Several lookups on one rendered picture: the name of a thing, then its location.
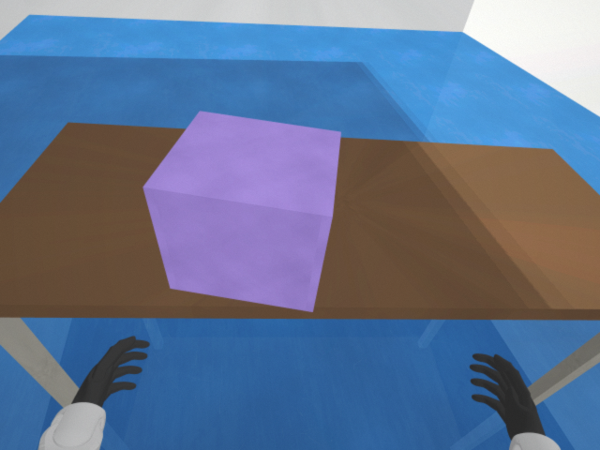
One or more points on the left robot hand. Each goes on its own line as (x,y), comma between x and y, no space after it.
(98,384)

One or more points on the table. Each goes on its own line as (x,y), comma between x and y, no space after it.
(420,231)

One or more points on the right robot hand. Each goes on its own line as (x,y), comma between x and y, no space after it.
(515,405)

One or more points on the robot left forearm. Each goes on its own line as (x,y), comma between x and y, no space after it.
(78,426)

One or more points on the carton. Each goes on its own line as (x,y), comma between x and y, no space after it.
(242,209)

